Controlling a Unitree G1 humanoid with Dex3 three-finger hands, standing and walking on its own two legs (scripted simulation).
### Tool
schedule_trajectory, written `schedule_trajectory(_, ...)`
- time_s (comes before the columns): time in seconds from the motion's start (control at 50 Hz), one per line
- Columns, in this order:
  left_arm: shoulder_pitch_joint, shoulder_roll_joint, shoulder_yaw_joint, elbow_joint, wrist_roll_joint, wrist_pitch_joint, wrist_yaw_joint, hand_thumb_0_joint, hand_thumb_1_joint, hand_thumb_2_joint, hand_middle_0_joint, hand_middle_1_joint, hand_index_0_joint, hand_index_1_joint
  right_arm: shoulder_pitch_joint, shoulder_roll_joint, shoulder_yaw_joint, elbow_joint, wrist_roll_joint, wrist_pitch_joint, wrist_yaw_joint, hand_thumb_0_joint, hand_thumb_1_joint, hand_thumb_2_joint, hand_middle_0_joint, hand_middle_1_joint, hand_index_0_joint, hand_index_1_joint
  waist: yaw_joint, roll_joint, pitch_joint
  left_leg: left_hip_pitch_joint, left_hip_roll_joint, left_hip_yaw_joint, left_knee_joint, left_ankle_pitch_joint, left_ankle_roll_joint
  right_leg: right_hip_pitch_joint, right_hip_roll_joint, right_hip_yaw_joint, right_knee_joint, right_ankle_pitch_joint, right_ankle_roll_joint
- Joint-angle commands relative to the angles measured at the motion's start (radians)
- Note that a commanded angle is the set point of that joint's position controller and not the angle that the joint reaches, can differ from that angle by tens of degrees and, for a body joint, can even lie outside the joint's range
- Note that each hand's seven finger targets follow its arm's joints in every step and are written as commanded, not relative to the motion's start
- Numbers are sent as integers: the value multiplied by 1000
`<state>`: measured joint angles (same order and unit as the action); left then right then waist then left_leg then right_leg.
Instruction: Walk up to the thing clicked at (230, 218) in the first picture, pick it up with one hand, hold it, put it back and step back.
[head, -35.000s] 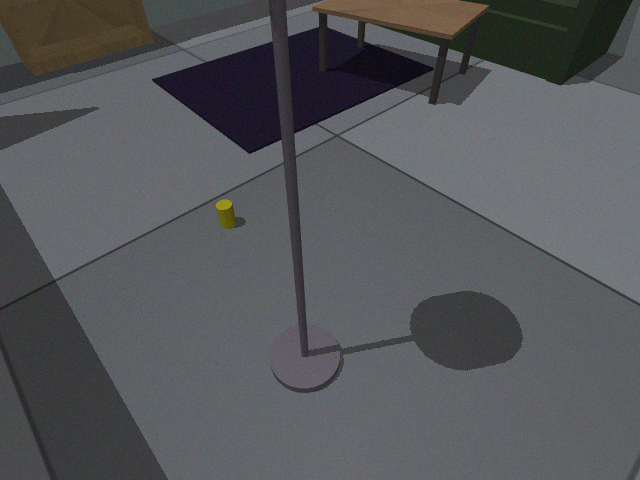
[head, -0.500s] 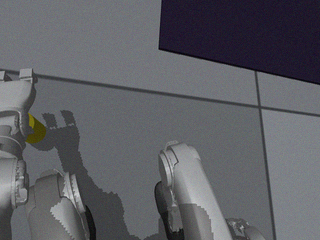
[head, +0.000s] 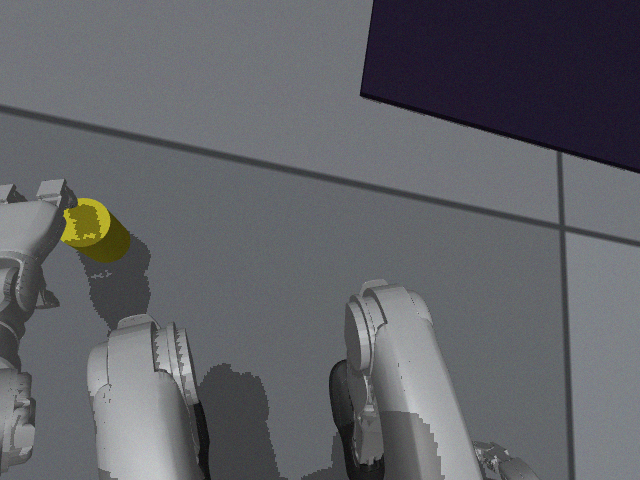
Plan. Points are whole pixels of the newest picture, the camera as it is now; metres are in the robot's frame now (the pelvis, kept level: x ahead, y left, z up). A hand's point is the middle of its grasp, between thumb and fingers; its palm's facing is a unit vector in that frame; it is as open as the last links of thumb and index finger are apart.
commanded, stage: rest palm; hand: left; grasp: from above
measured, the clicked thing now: (96, 232) +0.47 +0.27 -0.27
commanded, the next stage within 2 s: close in 1.22 s
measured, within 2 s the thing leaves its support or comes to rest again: neither
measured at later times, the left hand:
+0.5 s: hand (80, 231) +0.46 +0.27 -0.22, palm faces -0.46 -0.08 -0.89, open 14.2 cm
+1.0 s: hand (88, 235) +0.46 +0.27 -0.24, palm faces -0.44 -0.09 -0.89, open 13.9 cm
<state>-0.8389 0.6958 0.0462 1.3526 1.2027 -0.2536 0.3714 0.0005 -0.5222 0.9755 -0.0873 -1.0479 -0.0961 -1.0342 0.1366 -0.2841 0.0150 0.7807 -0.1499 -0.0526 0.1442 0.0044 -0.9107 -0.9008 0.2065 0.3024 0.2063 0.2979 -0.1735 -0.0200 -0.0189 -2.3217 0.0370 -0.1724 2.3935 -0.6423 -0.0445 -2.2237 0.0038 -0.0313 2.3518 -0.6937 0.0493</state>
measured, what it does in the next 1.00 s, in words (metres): stands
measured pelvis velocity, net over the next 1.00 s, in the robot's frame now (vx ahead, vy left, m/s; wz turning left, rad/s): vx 0.01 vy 0.00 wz -0.07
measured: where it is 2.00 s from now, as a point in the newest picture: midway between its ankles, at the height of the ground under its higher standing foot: (279, 461)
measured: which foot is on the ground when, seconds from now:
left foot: down 0.00-1.00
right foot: down 0.00-1.00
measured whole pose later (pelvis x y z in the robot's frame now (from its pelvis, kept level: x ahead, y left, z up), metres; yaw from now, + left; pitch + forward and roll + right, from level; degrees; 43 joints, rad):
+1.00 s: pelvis +0.01 +0.00 -0.03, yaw -4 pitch +30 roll -9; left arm -0.98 0.81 0.15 1.68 1.30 -0.21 0.60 0.00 -0.50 1.03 -0.10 -0.99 -0.08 -1.00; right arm 0.09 -0.31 0.13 0.77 -0.27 -0.17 0.24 0.00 -0.90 -0.90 0.20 0.30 0.20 0.30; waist -0.32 -0.07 0.06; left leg -2.38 0.04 -0.25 2.52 -0.68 -0.05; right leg -2.26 0.04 -0.08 2.43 -0.70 0.07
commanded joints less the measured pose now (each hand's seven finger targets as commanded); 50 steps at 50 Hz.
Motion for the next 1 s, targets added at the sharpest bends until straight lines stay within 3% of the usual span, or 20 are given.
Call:
schedule_trajectory(0.0, -433, 173, 12, -92, 43, -30, 119, 0, -514, 1029, -84, -1055, -92, -1045, 203, -238, -75, 4, -14, -18, -23, 0, -904, -897, 200, 300, 200, 300, -91, 258, -636, 528, -22, 118, -213, 47, 53, 218, 30, -134, -275, 128, -76)
schedule_trajectory(0.1, -420, 179, 28, 66, 95, 38, 190, 0, -540, 994, -64, -1003, -61, -1004, 174, -244, -53, 11, -30, -29, -13, 0, -902, -902, 200, 300, 200, 300, -95, 308, -638, 558, -22, 124, -202, 112, 52, 194, 27, -148, -219, 203, -73)
schedule_trajectory(0.12, -438, 213, 56, 75, 100, 48, 202, 0, -544, 994, -63, -1000, -58, -1003, 167, -249, -50, 10, -33, -30, -12, 0, -902, -902, 200, 300, 200, 300, -91, 321, -641, 552, -24, 126, -208, 112, 52, 194, 27, -149, -216, 203, -72)
schedule_trajectory(0.16, -443, 211, 44, 148, 110, 74, 208, 0, -531, 985, -65, -1003, -64, -1002, 148, -246, -38, 1, -41, -35, -4, 0, -900, -901, 200, 300, 200, 300, -105, 316, -605, 532, -23, 127, -199, 97, 55, 179, 31, -150, -213, 198, -74)
schedule_trajectory(0.2, -433, 240, 75, 137, 98, 88, 215, 0, -542, 997, -63, -998, -57, -1003, 143, -250, -28, -4, -45, -36, 1, 0, -899, -901, 200, 300, 200, 300, -92, 338, -639, 525, -27, 131, -194, 115, 57, 218, 31, -145, -211, 216, -72)
schedule_trajectory(0.28, -461, 262, 81, 141, 84, 101, 209, 0, -535, 983, -60, -1003, -59, -1002, 142, -257, -14, -16, -61, -55, 24, 0, -898, -901, 200, 300, 200, 300, -123, 330, -624, 509, -21, 123, -162, 113, 63, 219, 34, -154, -187, 225, -69)
schedule_trajectory(0.32, -424, 283, 104, 132, 65, 99, 207, 0, -549, 993, -60, -993, -53, -997, 142, -258, -6, -25, -59, -58, 27, 0, -898, -900, 200, 300, 200, 300, -106, 327, -639, 498, -21, 123, -158, 121, 64, 247, 38, -150, -195, 229, -69)
schedule_trajectory(0.36, -424, 317, 119, 110, 66, 91, 199, 0, -540, 985, -61, -999, -58, -1000, 155, -262, 1, -28, -70, -61, 36, 0, -897, -900, 200, 300, 200, 300, -114, 319, -651, 483, -20, 126, -140, 143, 66, 284, 42, -148, -191, 260, -67)
schedule_trajectory(0.48, -382, 322, 120, 97, 38, 68, 167, 0, -541, 985, -60, -1005, -58, -1005, 192, -266, 10, -14, -79, -69, 51, 0, -899, -901, 200, 300, 200, 300, -123, 285, -673, 444, -17, 117, -109, 163, 71, 355, 48, -147, -190, 291, -57)
schedule_trajectory(0.5, -366, 326, 135, 87, 26, 60, 170, 0, -552, 995, -59, -994, -52, -999, 193, -270, 12, -15, -78, -68, 50, 0, -898, -901, 200, 300, 200, 300, -110, 287, -686, 448, -16, 112, -118, 162, 70, 358, 50, -151, -194, 284, -60)
schedule_trajectory(0.56, -360, 293, 104, 126, 30, 45, 169, 0, -549, 997, -61, -987, -53, -993, 191, -269, 20, -10, -79, -71, 57, 0, -896, -900, 200, 300, 200, 300, -126, 288, -636, 435, -17, 105, -113, 125, 67, 320, 54, -161, -194, 249, -62)
schedule_trajectory(0.6, -394, 341, 124, 100, 38, 25, 178, 0, -548, 1001, -63, -982, -54, -989, 202, -280, 22, -10, -81, -73, 58, 0, -895, -900, 200, 300, 200, 300, -132, 273, -628, 409, -16, 102, -105, 115, 71, 326, 55, -162, -195, 243, -61)
schedule_trajectory(0.66, -371, 331, 120, 130, 59, 13, 200, 0, -550, 1024, -68, -970, -53, -984, 187, -279, 31, -10, -87, -77, 62, 0, -892, -899, 200, 300, 200, 300, -130, 312, -607, 434, -14, 98, -114, 105, 63, 299, 60, -170, -185, 229, -66)
schedule_trajectory(0.72, -377, 366, 151, 153, 77, 6, 235, 0, -530, 1013, -70, -978, -59, -987, 186, -284, 34, -7, -95, -81, 66, 0, -891, -899, 200, 300, 200, 300, -132, 305, -586, 415, -14, 94, -111, 98, 63, 288, 61, -178, -177, 223, -67)
schedule_trajectory(0.74, -364, 326, 123, 172, 87, 14, 238, 0, -536, 1029, -74, -975, -59, -988, 182, -279, 35, -6, -99, -83, 69, 0, -892, -899, 200, 300, 200, 300, -133, 310, -590, 437, -14, 98, -107, 107, 62, 287, 62, -174, -177, 236, -66)
schedule_trajectory(0.76, -385, 341, 134, 165, 86, 14, 247, 0, -525, 1041, -78, -982, -63, -995, 179, -281, 34, -1, -100, -84, 69, 0, -891, -900, 200, 300, 200, 300, -138, 317, -588, 434, -11, 95, -108, 107, 61, 276, 64, -180, -176, 232, -66)
schedule_trajectory(0.8, -391, 307, 101, 201, 91, 24, 254, 0, -525, 1057, -80, -995, -64, -1009, 170, -281, 37, -3, -105, -93, 73, 0, -892, -900, 200, 300, 200, 300, -154, 322, -567, 436, -11, 95, -105, 96, 60, 266, 64, -178, -175, 229, -67)
schedule_trajectory(0.88, -415, 347, 114, 197, 98, 40, 271, 0, -511, 1039, -87, -987, -73, -999, 174, -300, 36, -2, -114, -109, 80, 0, -891, -900, 200, 300, 200, 300, -160, 329, -552, 437, -12, 93, -103, 98, 60, 265, 63, -180, -175, 231, -65)
schedule_trajectory(0.94, -419, 346, 115, 222, 81, 50, 275, 0, -514, 1007, -76, -989, -68, -995, 162, -303, 41, -2, -118, -122, 89, 0, -893, -901, 200, 300, 200, 300, -164, 335, -548, 433, -10, 89, -101, 85, 58, 258, 62, -189, -169, 215, -65)
schedule_trajectory(0.98, -414, 313, 91, 224, 75, 57, 273, 0, -519, 981, -68, -991, -64, -993, 150, -299, 42, -2, -119, -130, 95, 0, -894, -902, 200, 300, 200, 300, -166, 348, -553, 452, -8, 86, -106, 92, 55, 259, 66, -194, -169, 225, -66)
